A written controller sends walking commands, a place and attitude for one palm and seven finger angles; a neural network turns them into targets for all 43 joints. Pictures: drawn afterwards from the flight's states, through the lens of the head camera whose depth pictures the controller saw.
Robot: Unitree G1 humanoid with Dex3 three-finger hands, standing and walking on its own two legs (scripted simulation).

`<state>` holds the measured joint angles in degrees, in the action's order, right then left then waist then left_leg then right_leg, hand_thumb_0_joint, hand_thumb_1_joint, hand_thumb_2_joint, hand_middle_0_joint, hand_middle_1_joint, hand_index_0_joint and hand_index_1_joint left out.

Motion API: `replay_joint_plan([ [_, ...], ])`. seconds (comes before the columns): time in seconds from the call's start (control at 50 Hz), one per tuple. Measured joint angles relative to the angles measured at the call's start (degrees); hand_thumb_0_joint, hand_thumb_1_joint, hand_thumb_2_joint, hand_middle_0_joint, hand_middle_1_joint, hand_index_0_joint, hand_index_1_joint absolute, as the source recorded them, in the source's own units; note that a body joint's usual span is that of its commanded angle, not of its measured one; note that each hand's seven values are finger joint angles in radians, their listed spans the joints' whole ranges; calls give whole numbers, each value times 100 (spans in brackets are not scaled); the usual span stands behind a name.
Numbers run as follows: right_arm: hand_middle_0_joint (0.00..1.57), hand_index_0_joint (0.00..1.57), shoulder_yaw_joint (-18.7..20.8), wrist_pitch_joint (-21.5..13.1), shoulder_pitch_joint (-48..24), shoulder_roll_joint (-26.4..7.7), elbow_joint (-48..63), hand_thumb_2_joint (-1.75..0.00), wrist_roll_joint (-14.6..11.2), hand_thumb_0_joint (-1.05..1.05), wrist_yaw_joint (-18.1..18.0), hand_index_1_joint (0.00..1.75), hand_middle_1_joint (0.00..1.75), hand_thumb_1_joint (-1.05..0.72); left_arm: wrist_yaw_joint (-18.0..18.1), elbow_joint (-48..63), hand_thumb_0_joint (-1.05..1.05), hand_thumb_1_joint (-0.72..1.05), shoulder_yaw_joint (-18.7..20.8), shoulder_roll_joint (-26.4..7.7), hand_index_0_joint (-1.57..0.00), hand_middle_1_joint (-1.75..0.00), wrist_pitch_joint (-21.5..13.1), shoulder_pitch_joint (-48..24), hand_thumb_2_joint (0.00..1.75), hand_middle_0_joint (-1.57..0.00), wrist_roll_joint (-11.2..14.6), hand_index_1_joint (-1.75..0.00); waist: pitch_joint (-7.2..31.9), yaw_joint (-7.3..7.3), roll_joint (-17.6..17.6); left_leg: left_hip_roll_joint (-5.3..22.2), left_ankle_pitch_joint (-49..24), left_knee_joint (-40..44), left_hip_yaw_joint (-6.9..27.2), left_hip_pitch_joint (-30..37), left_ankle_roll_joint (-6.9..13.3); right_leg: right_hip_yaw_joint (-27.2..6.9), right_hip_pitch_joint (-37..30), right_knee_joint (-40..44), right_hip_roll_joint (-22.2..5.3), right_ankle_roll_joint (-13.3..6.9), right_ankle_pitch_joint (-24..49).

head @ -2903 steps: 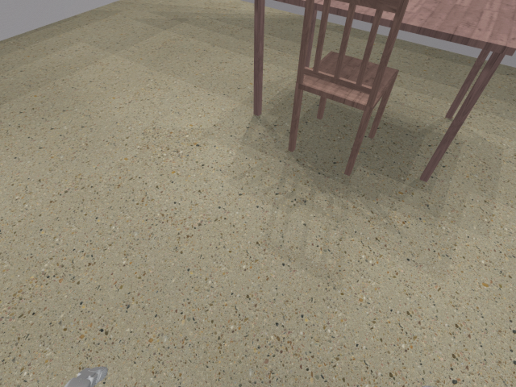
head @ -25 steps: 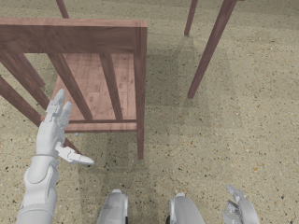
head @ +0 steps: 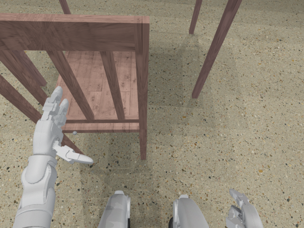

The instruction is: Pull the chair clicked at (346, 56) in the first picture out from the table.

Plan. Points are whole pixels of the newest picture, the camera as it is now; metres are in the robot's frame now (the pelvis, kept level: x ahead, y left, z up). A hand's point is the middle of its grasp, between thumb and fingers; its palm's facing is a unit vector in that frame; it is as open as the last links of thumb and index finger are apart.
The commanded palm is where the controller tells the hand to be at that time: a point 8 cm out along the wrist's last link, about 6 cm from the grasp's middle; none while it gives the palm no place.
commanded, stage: aim the fingers beside a spindle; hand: left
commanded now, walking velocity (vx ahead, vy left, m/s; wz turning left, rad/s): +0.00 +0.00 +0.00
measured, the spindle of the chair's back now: (76, 91) +0.46 +0.22 +0.03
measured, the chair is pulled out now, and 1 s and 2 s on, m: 0.30 0.30 0.30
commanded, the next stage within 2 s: push the fingers through the gap in 0.26 s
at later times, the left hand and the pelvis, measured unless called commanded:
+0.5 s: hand (76, 129) +0.35 +0.20 +0.02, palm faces +0.01 -1.00 -0.04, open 16.9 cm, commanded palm +0.34 +0.25 +0.03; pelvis +0.00 +0.01 +0.00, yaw +0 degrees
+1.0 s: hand (80, 110) +0.40 +0.20 +0.03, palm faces +0.02 -1.00 -0.04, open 16.9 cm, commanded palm +0.38 +0.25 +0.03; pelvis +0.00 +0.01 +0.00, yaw -1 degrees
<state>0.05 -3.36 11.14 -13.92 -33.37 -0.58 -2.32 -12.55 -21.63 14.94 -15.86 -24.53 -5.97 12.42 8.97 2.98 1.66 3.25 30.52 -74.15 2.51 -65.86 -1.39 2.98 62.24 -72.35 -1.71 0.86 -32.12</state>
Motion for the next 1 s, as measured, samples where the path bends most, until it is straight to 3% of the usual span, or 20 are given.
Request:
replay_joint_plan([
  [0.16,20,21,12,-49,36,-68,-73,-90,-20,1,-19,30,30,-90,-154,-242,-1,-50,-108,24,-6,-8,86,-164,30,-6,69,-8,24,14,25,-14,9,-13,31,-31,8,29,2,17,-9,8,-7],
  [0.32,20,20,33,-34,28,-19,-25,-90,12,1,3,30,30,-90,-6,-64,-1,-50,-10,35,-5,-8,2,-42,30,-6,-38,-8,-8,57,-26,5,22,26,-17,31,20,-18,-37,56,8,21,3],
  [0.42,20,20,11,-37,41,-19,-31,-90,0,1,23,30,30,-90,-39,-99,-1,-50,4,-28,-6,-8,0,-57,30,-6,33,-8,13,30,11,-5,18,49,-2,46,27,-2,-71,100,1,31,10],
  [0.52,20,21,-22,-57,17,-44,-86,-90,2,1,-11,30,30,-90,-106,-427,-1,-50,-68,-12,-6,-8,64,-370,30,-6,-4,-8,20,11,22,-31,24,3,18,-21,41,15,-24,64,-22,45,-4],
  [0.84,20,21,-30,116,138,-16,-136,-90,23,1,43,30,30,-90,5,-1092,-1,-50,149,-166,-6,-8,177,-1178,30,-6,-137,-8,-12,144,11,2,11,40,-48,-77,56,-55,69,103,10,62,43],
  [1.0,20,21,-4,164,224,-27,-246,-90,43,1,49,30,30,-90,12,-1331,-1,-50,235,-211,-6,-8,-26,-1441,30,-6,-200,-8,-42,194,-5,15,10,37,-37,-94,52,-47,80,115,26,57,53],
])
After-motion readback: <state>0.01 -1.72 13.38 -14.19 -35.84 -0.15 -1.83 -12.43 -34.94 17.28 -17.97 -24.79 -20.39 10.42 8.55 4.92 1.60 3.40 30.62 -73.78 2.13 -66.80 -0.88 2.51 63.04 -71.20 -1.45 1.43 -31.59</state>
